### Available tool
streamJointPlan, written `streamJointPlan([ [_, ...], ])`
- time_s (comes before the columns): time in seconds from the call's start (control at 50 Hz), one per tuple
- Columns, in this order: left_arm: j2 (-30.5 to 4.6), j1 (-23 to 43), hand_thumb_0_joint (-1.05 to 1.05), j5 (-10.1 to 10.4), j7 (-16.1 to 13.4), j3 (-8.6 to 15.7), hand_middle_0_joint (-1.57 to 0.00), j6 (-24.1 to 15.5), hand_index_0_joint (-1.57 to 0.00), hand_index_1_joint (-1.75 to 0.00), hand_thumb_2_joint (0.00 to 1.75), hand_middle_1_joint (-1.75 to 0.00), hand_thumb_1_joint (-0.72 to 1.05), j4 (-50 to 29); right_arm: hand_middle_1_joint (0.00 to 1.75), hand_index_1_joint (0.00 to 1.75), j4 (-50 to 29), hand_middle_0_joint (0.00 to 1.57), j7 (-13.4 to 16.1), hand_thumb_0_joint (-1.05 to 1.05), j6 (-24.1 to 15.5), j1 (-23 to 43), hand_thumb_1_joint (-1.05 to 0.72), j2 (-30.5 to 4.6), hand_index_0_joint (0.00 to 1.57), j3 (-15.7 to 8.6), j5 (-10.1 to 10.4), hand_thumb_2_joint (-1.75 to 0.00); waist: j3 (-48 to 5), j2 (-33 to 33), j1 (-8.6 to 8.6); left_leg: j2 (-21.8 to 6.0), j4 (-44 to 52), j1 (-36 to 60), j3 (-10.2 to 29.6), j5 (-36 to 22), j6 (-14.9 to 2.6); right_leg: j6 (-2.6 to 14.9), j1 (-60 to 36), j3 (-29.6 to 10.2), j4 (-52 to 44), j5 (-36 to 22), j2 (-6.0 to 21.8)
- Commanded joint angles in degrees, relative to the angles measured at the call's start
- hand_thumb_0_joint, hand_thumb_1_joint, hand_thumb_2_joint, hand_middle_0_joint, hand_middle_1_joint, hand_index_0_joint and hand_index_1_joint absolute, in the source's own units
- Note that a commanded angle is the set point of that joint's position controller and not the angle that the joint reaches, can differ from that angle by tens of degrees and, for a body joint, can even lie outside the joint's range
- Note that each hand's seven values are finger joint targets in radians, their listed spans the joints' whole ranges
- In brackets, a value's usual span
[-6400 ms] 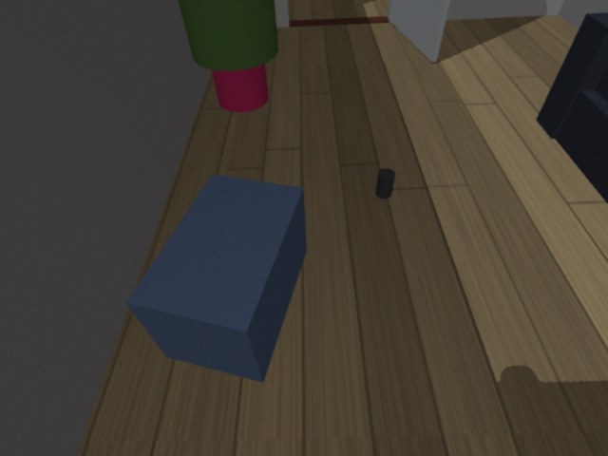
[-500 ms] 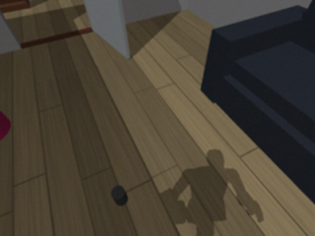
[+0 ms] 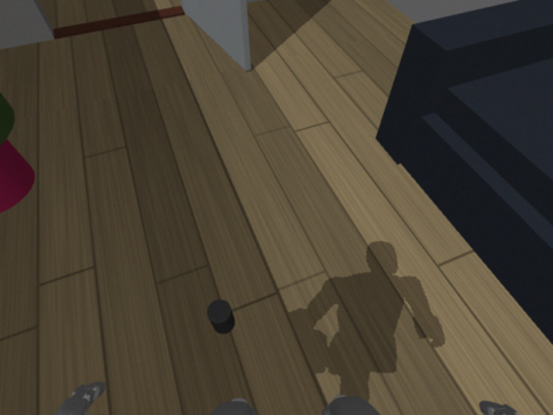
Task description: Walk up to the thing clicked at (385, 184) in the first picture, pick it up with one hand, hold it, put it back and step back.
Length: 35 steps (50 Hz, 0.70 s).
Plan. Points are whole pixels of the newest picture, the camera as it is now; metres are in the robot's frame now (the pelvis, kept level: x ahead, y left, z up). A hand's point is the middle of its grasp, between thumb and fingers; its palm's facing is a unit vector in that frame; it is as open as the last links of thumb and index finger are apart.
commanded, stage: walk up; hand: left
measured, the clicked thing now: (221, 317) +0.46 +0.21 -0.69
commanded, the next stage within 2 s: none
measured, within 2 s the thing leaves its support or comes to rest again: neither
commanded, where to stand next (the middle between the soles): +0.11 -0.01 m, yaw -1 degrees
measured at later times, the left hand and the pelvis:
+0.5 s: hand out of the picture +0.08 +0.24 -0.13, palm faces -0.02 -0.95 -0.32, open 7.4 cm; pelvis +0.00 -0.01 +0.02, yaw -1 degrees
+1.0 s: hand out of the picture +0.10 +0.22 -0.12, palm faces -0.04 -0.91 -0.40, open 7.4 cm; pelvis +0.04 -0.04 +0.02, yaw -2 degrees
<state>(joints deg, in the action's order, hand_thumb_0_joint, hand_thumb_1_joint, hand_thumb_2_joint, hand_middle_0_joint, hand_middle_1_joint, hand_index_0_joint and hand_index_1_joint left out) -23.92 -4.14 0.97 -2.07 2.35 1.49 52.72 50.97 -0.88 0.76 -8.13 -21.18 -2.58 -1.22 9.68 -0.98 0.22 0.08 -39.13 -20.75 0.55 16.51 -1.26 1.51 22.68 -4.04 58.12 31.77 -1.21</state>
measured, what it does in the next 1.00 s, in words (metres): steps on the spot: right foot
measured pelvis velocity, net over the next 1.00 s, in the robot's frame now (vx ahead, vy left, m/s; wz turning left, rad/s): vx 0.04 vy -0.04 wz -0.03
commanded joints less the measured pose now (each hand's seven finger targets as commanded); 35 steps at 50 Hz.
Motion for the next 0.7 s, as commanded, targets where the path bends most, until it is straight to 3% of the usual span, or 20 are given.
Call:
streamJointPlan([
  [0.0,-8.82,-4.13,0.00,-0.97,0.65,2.26,-0.20,-1.92,-0.20,-0.30,0.90,-0.30,0.90,-1.66,0.30,0.30,-3.40,0.20,1.69,0.00,-1.82,-1.40,-0.90,-14.72,0.20,-3.65,-0.32,-0.90,-15.37,9.56,0.76,-13.71,10.88,14.63,15.60,-18.30,-10.51,-0.93,-2.06,2.12,-12.70,-0.68,1.92],
  [0.04,-7.98,-5.34,0.00,-1.31,0.86,2.21,-0.20,-2.20,-0.20,-0.30,0.90,-0.30,0.90,-0.47,0.30,0.30,-3.19,0.20,1.63,0.00,-1.80,-0.28,-0.90,-14.99,0.20,-3.28,-0.01,-0.90,-14.55,9.42,-0.24,-13.36,10.19,11.26,14.20,-17.04,-9.52,-0.50,-8.26,3.52,-23.35,-4.39,1.03],
  [0.06,-7.41,-7.01,0.00,-1.50,0.78,2.23,-0.20,-2.49,-0.20,-0.30,0.90,-0.30,0.90,0.97,0.30,0.30,-3.21,0.20,1.50,0.00,-1.63,1.53,-0.90,-14.58,0.20,-2.83,0.28,-0.90,-14.08,9.03,-1.84,-12.29,8.26,7.71,12.09,-17.96,-7.90,0.02,-13.24,4.43,-31.16,-11.27,0.70],
  [0.08,-8.60,-7.51,0.00,-2.18,0.48,2.47,-0.20,-3.11,-0.20,-0.30,0.90,-0.30,0.90,1.37,0.30,0.30,-3.14,0.20,1.42,0.00,-1.56,2.27,-0.90,-12.76,0.20,-1.93,0.90,-0.90,-14.30,6.98,-2.65,-11.63,5.79,4.60,10.65,-19.83,-5.39,0.97,-17.97,0.54,-35.37,-17.26,2.86],
  [0.1,-11.30,-6.20,0.00,-2.96,0.28,2.73,-0.20,-3.76,-0.20,-0.30,0.90,-0.30,0.90,0.96,0.30,0.30,-3.55,0.20,1.19,0.00,-1.67,2.57,-0.90,-9.89,0.20,-1.06,1.62,-0.90,-14.07,-0.43,-1.57,-7.26,1.35,0.03,7.70,-15.09,-1.73,3.71,-19.06,-11.89,-38.55,-20.56,10.26],
  [0.12,-14.73,-0.98,0.00,-2.39,0.84,2.79,-0.20,-3.73,-0.20,-0.30,0.90,-0.30,0.90,0.06,0.30,0.30,-2.73,0.20,1.39,0.00,-1.42,3.71,-0.90,-10.06,0.20,-1.19,1.95,-0.90,-11.81,-4.48,0.01,-1.69,3.49,5.44,3.69,3.21,0.07,8.44,-8.02,-16.19,-37.16,-20.86,16.24],
  [0.14,-13.43,3.31,0.00,-2.33,1.46,2.09,-0.20,-3.71,-0.20,-0.30,0.90,-0.30,0.90,-1.30,0.30,0.30,-0.30,0.20,1.41,0.00,-1.65,1.08,-0.90,-10.68,0.20,-1.61,1.55,-0.90,-10.65,-3.78,2.47,-3.00,5.54,12.86,3.60,4.46,0.44,8.14,-2.78,-13.93,-34.53,-21.17,15.76],
  [0.18,-9.98,1.63,0.00,-1.32,1.68,1.07,-0.20,-3.45,-0.20,-0.30,0.90,-0.30,0.90,0.37,0.30,0.30,0.80,0.20,0.95,0.00,-2.62,4.57,-0.90,-12.03,0.20,-1.58,1.18,-0.90,-10.13,-0.02,0.86,-4.91,12.37,13.08,6.70,-3.82,-1.06,2.22,-4.60,-5.37,-34.44,-18.45,8.86],
  [0.2,-9.57,0.10,0.00,-1.30,1.77,1.02,-0.20,-3.35,-0.20,-0.30,0.90,-0.30,0.90,1.26,0.30,0.30,1.15,0.20,0.77,0.00,-2.80,5.39,-0.90,-11.98,0.20,-1.33,1.02,-0.90,-10.09,-0.68,-0.04,-6.46,13.75,13.11,7.62,-3.82,-1.78,1.53,-5.57,-4.13,-35.54,-15.76,7.80],
  [0.22,-9.30,-1.09,0.00,-1.40,1.87,0.95,-0.20,-3.32,-0.20,-0.30,0.90,-0.30,0.90,2.17,0.30,0.30,1.62,0.20,0.63,0.00,-2.97,6.21,-0.90,-11.85,0.20,-0.91,1.04,-0.90,-10.34,-1.75,-0.69,-7.11,13.74,12.30,7.94,-4.61,-2.35,1.34,-7.60,-4.02,-37.04,-15.35,7.51],
  [0.26,-9.90,0.69,0.00,-1.54,1.96,1.15,-0.20,-3.38,-0.20,-0.30,0.90,-0.30,0.90,2.78,0.30,0.30,3.15,0.20,0.58,0.00,-3.05,5.46,-0.90,-11.21,0.20,-0.37,1.15,-0.90,-8.36,-3.07,0.05,-5.66,15.28,10.75,6.18,-5.05,-1.21,1.50,-8.92,-5.06,-39.36,-15.96,8.22],
  [0.32,-9.15,0.40,0.00,-1.01,2.03,0.89,-0.20,-3.34,-0.20,-0.30,0.90,-0.30,0.90,4.26,0.30,0.30,5.33,0.20,0.66,0.00,-3.38,5.57,-0.90,-11.10,0.20,0.02,1.21,-0.90,-8.92,-0.61,-0.29,-5.75,17.84,12.80,6.12,-6.58,-0.19,1.19,-10.36,-4.24,-40.55,-18.44,8.26],
  [0.44,-8.19,0.82,0.00,-0.96,2.21,0.82,-0.20,-2.93,-0.20,-0.30,0.90,-0.30,0.90,6.76,0.30,0.30,7.89,0.20,0.91,0.00,-3.74,6.55,-0.90,-10.95,0.20,0.28,0.92,-0.90,-9.53,1.05,-0.64,-6.83,21.97,11.55,7.23,-5.40,0.05,0.66,-14.10,-2.21,-41.84,-20.51,7.41],
  [0.58,-7.89,1.20,0.00,-1.04,2.26,0.66,-0.20,-2.82,-0.20,-0.30,0.90,-0.30,0.90,8.19,0.30,0.30,9.28,0.20,1.18,0.00,-3.88,6.87,-0.90,-10.83,0.20,0.18,0.95,-0.90,-10.66,1.70,-0.51,-7.29,22.94,12.58,6.88,-9.78,0.20,0.25,-15.83,-1.66,-42.98,-22.36,7.52],
  [0.6,-10.51,-1.68,0.00,-2.04,3.10,2.01,-0.20,-3.31,-0.20,-0.30,0.90,-0.30,0.90,6.21,0.30,0.30,8.02,0.20,0.33,0.00,-4.01,1.06,-0.90,-14.64,0.20,-2.03,0.32,-0.90,-15.05,2.15,0.28,-5.17,21.09,15.86,6.87,13.15,-2.93,2.08,-15.03,0.24,-38.40,-2.78,4.37],
  [0.62,-10.16,-0.98,0.00,-2.53,3.44,2.03,-0.20,-3.20,-0.20,-0.30,0.90,-0.30,0.90,5.85,0.30,0.30,8.42,0.20,0.08,0.00,-3.78,-1.35,-0.90,-15.37,0.20,-2.55,-0.11,-0.90,-11.65,4.19,1.13,-6.56,23.15,14.89,10.39,24.31,-3.91,2.39,-8.39,0.04,-35.06,4.54,3.82],
  [0.64,-9.14,-0.59,0.00,-2.84,3.61,2.07,-0.20,-3.13,-0.20,-0.30,0.90,-0.30,0.90,5.07,0.30,0.30,7.94,0.20,0.02,0.00,-3.58,-2.80,-0.90,-16.33,0.20,-3.28,-0.35,-0.90,-8.26,6.80,1.90,-9.77,26.06,15.13,15.59,29.13,-5.63,2.07,-2.14,1.23,-30.65,4.96,2.75],
  [0.66,-8.22,-0.94,0.00,-2.99,3.67,2.05,-0.20,-3.12,-0.20,-0.30,0.90,-0.30,0.90,4.16,0.30,0.30,7.03,0.20,0.04,0.00,-3.57,-3.48,-0.90,-16.89,0.20,-3.86,-0.47,-0.90,-5.61,9.13,2.00,-14.25,29.03,16.74,20.70,27.95,-8.16,1.19,2.25,4.43,-24.08,-2.25,1.43],
  [0.68,-8.27,-1.36,0.00,-2.97,3.50,2.19,-0.20,-3.29,-0.20,-0.30,0.90,-0.30,0.90,3.72,0.30,0.30,5.76,0.20,0.09,0.00,-3.88,-3.14,-0.90,-17.13,0.20,-4.41,-0.64,-0.90,-3.65,8.41,2.03,-17.39,29.03,17.09,23.68,20.03,-10.65,0.71,4.96,3.03,-20.49,-5.10,2.91],
])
